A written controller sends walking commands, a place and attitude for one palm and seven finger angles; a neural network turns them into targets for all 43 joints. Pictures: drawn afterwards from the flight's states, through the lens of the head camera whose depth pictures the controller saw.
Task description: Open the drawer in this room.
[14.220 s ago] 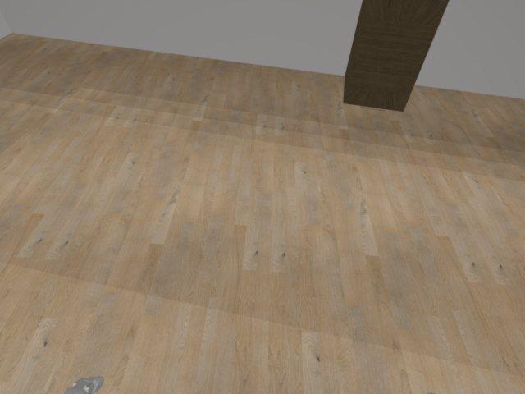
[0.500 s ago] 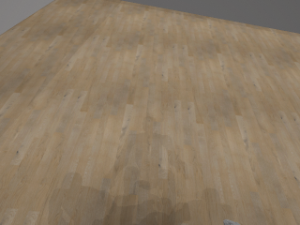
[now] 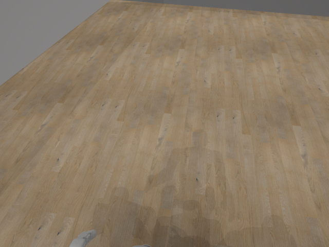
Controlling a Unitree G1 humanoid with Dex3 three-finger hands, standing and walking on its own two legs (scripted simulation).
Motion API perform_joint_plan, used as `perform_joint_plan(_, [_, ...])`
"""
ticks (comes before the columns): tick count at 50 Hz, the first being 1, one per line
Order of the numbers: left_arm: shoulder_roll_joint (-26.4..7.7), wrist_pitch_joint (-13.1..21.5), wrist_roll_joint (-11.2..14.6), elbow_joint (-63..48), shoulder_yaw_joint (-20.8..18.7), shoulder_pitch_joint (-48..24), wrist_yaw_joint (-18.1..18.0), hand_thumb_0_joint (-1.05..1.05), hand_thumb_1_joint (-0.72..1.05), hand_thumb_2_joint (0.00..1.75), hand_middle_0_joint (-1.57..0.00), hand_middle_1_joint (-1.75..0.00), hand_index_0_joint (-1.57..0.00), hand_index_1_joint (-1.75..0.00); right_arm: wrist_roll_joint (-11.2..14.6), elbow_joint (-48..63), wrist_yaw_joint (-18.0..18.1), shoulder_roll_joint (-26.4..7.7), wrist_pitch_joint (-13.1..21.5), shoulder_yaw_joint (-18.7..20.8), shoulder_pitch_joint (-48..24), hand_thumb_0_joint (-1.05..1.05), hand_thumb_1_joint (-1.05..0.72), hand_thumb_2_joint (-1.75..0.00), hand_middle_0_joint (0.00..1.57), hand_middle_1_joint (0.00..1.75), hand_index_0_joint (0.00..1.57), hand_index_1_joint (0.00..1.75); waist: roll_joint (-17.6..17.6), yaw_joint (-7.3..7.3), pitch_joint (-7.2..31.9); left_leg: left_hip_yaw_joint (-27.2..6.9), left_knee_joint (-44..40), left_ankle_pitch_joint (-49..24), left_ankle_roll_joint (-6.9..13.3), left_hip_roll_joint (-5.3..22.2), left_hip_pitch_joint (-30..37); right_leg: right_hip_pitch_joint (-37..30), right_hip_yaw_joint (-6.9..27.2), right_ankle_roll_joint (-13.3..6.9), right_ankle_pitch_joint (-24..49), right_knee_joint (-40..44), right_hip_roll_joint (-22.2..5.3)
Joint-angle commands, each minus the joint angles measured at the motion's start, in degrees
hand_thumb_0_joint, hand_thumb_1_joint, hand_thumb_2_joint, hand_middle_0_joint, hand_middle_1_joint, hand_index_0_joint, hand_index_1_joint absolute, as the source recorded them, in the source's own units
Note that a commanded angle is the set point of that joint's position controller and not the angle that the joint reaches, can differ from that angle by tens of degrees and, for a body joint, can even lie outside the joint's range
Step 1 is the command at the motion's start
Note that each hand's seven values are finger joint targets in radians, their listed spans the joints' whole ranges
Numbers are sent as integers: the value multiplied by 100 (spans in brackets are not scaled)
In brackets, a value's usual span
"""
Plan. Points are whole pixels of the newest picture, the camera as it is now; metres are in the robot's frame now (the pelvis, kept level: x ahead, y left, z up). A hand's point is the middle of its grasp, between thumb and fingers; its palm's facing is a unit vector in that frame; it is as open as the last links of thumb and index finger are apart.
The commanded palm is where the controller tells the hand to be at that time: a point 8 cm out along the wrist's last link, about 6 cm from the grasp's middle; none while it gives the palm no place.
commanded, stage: turn or walk to find it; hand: left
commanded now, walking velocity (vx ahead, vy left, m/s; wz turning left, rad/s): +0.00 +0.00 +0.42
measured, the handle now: out of the picture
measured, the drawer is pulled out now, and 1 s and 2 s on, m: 0.00 0.00 0.00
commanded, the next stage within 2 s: none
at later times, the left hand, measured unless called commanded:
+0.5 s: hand out of the picture -0.07 +0.25 -0.19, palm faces +0.30 -0.92 -0.24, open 7.4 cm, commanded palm none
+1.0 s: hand out of the picture +0.00 +0.23 -0.14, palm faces +0.41 -0.87 -0.28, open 7.4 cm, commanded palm none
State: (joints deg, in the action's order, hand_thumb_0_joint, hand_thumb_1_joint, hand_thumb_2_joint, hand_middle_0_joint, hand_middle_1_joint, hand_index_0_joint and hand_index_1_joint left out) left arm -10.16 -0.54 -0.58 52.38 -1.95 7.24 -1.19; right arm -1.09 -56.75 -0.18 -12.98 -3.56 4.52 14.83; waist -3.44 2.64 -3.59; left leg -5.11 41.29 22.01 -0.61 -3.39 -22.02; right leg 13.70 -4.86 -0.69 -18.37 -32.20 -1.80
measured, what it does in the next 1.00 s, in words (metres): steps on the spot, turning left: left foot, then right foot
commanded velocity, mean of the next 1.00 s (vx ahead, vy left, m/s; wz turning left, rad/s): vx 0.00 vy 0.00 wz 0.42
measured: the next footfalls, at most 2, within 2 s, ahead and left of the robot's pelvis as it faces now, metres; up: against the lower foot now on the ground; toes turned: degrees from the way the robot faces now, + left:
left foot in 0.42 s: -0.02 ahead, +0.14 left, +0.00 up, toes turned +17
right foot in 0.96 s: +0.05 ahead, -0.08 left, +0.00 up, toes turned +21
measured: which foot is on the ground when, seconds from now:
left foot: up 0.00-0.40, down 0.42-0.96, up 0.98-1.00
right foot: down 0.00-0.44, up 0.46-0.94, down 0.96-1.00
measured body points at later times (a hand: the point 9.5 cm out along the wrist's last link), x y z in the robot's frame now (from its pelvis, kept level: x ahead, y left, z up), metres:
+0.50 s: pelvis -0.02 +0.04 +0.00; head +0.00 +0.08 +0.44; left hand -0.08 +0.30 -0.17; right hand +0.14 -0.18 -0.13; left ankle -0.06 +0.13 -0.73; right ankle -0.02 -0.10 -0.70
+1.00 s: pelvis -0.03 +0.00 +0.00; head +0.00 -0.02 +0.45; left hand -0.02 +0.27 -0.12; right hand +0.09 -0.22 -0.17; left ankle -0.06 +0.13 -0.72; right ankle +0.01 -0.09 -0.73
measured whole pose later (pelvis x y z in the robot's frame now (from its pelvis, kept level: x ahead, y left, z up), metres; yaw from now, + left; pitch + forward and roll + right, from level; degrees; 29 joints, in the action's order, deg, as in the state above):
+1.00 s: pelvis -0.03 +0.00 +0.00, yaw +25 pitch -1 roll +1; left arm -10.8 -0.5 -0.5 52.2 -2.1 6.3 -1.1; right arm -1.0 -56.4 -0.2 -12.6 -3.2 4.2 14.3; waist -2.9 2.5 -3.9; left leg -5.9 37.7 20.2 -0.7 -3.4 -19.6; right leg 14.4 -4.2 0.5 -16.8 -32.5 -1.6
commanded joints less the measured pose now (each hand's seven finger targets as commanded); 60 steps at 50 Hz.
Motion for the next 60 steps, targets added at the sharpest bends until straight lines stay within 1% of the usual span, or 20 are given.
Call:
perform_joint_plan(1, [-1123, 73, -21, -372, -329, 89, -119, 0, 90, 90, -20, -30, -20, -30, -36, 438, 1, -541, 18, 196, -175, 0, -90, -90, 20, 30, 20, 30, 1236, -217, 72, -72, 2685, 458, -128, 299, -1021, -106, 1441, -717, 913, 1766, -2013])
perform_joint_plan(4, [-846, 124, -28, -362, -240, 48, -85, 0, 90, 90, -20, -30, -20, -30, -35, 269, -66, -409, 0, 176, 93, 0, -90, -90, 20, 30, 20, 30, 1090, -76, -60, 151, 2939, -193, -248, 385, -1036, -128, 582, -435, 1339, 1609, -1551])
perform_joint_plan(15, [-1295, 89, -136, 13, -384, 961, -64, 0, 90, 90, -20, -30, -20, -30, 44, 509, -46, -265, 99, -11, -815, 0, -90, -90, 20, 30, 20, 30, 1507, -581, 256, 829, 517, 544, -321, 503, -293, -930, 210, -740, 2912, 993, -1913])
perform_joint_plan(18, [-1375, 57, -117, 72, -402, 884, -46, 0, 90, 90, -20, -30, -20, -30, 65, 491, -27, -304, 167, -37, -594, 0, -90, -90, 20, 30, 20, 30, 1557, -440, 534, 1023, -439, 82, -233, 404, 278, -932, 45, -569, 3101, 598, -1871])
perform_joint_plan(20, [-1282, 9, -36, 51, -391, 757, -33, 0, 90, 90, -20, -30, -20, -30, 49, 386, -38, -524, 254, 0, -204, 0, -90, -90, 20, 30, 20, 30, 953, -167, 790, 895, -1830, -1270, -127, 519, 1390, -419, -370, -115, 2506, -241, -1633])
perform_joint_plan(21, [-1011, -36, 14, -67, -352, 854, -20, 0, 90, 90, -20, -30, -20, -30, 11, 392, -23, -1050, 323, 111, -1, 0, -90, -90, 20, 30, 20, 30, -370, -64, 1009, -478, -2154, -2590, 277, 1554, 2303, 719, -655, 277, 862, -1274, -1045])
perform_joint_plan(22, [-656, -73, 16, -269, -203, 625, -9, 0, 90, 90, -20, -30, -20, -30, 16, 349, 27, -1514, 296, 225, 251, 0, -90, -90, 20, 30, 20, 30, -1481, 78, 877, -1658, -2179, -4598, 949, 2635, 2489, 1781, -439, 544, -1942, -2217, -518])
perform_joint_plan(23, [-788, -128, -18, -288, -211, 430, -38, 0, 90, 90, -20, -30, -20, -30, 1, 285, 43, -1517, 242, 211, 308, 0, -90, -90, 20, 30, 20, 30, -932, 131, 872, -1298, -2063, -4241, 1264, 2780, 2115, 1565, 3, 430, -1957, -2753, -594])
perform_joint_plan(26, [-843, -151, -25, -102, -272, 186, 14, 0, 90, 90, -20, -30, -20, -30, -24, 415, 163, -1050, 279, 68, -329, 0, -90, -90, 20, 30, 20, 30, -847, -57, 290, -869, -2139, -3962, 997, 1976, 1603, 1775, 333, 467, -939, -3215, -582])
perform_joint_plan(30, [-832, -126, -26, 47, -268, 472, 64, 0, 90, 90, -20, -30, -20, -30, 19, 476, 150, -979, 346, 27, -441, 0, -90, -90, 20, 30, 20, 30, -419, -231, 468, -435, -2170, -3977, 849, 1624, 1771, 1634, 283, 568, -402, -3214, -467])
perform_joint_plan(40, [-700, -120, 5, -321, -213, -147, 8, 0, 90, 90, -20, -30, -20, -30, -40, 455, 117, -965, 284, 118, -97, 0, -90, -90, 20, 30, 20, 30, -614, -36, 424, -1272, -2123, -3427, 1095, 1660, 1591, 1277, 371, 578, -785, -1846, -255])
perform_joint_plan(43, [-645, -79, 39, -326, -204, 24, -3, 0, 90, 90, -20, -30, -20, -30, -56, 501, 107, -969, 252, 141, -210, 0, -90, -90, 20, 30, 20, 30, -622, -129, 515, -1489, -1955, -3461, 1041, 1527, 1206, 600, 280, 486, -647, -897, -56])
perform_joint_plan(46, [-756, 7, 48, -187, -237, 553, -28, 0, 90, 90, -20, -30, -20, -30, -2, 541, 87, -898, 240, 146, -335, 0, -90, -90, 20, 30, 20, 30, -362, -418, 712, -1392, -1518, -2820, 697, 1169, 547, -638, 205, 421, 616, 711, -54])
perform_joint_plan(47, [-1001, 67, 10, -149, -283, 730, -56, 0, 90, 90, -20, -30, -20, -30, 45, 566, 58, -679, 250, 130, -267, 0, -90, -90, 20, 30, 20, 30, 224, -471, 849, -1102, -1097, -1873, 393, 832, -94, -1441, 665, 299, 916, 1267, -574])
perform_joint_plan(48, [-1481, 115, -77, -138, -382, 888, -105, 0, 90, 90, -20, -30, -20, -30, 75, 663, 31, -310, 265, 63, -205, 0, -90, -90, 20, 30, 20, 30, 1721, -540, 944, -110, 77, 109, -23, 32, -1063, -2007, 2032, -217, 1409, 1489, -1998])
perform_joint_plan(49, [-1623, 82, -58, -210, -388, 851, -102, 0, 90, 90, -20, -30, -20, -30, 35, 747, 57, -494, 199, 143, -349, 0, -90, -90, 20, 30, 20, 30, 1776, -581, 665, 33, 1277, 1203, -94, -31, -1011, -1073, 2352, -776, 1871, 1614, -2739])
perform_joint_plan(50, [-1424, 60, -35, -311, -360, 536, -119, 0, 90, 90, -20, -30, -20, -30, 1, 664, 44, -578, 96, 186, -320, 0, -90, -90, 20, 30, 20, 30, 1281, -428, 440, -159, 2089, 944, -80, 138, -902, -447, 1939, -895, 1187, 1743, -2503])
perform_joint_plan(52, [-1142, 60, -20, -434, -313, -3, -102, 0, 90, 90, -20, -30, -20, -30, -38, 413, -15, -544, -2, 211, -124, 0, -90, -90, 20, 30, 20, 30, 1197, -188, -18, -75, 2851, 363, -124, 299, -939, 123, 1432, -627, 263, 1887, -1954])
perform_joint_plan(54, [-882, 97, -16, -439, -237, -107, -85, 0, 90, 90, -20, -30, -20, -30, -44, 270, -66, -453, -18, 195, 132, 0, -90, -90, 20, 30, 20, 30, 1072, -41, -137, 71, 3021, -159, -203, 379, -933, 164, 789, -413, 620, 1782, -1593])
perform_joint_plan(60, [-969, 150, -57, -189, -270, 625, -103, 0, 90, 90, -20, -30, -20, -30, -32, 315, -63, -404, -7, 125, -224, 0, -90, -90, 20, 30, 20, 30, 1252, -344, 96, 276, 2379, -92, -402, 540, -1012, -656, 524, -568, 1467, 1579, -1741])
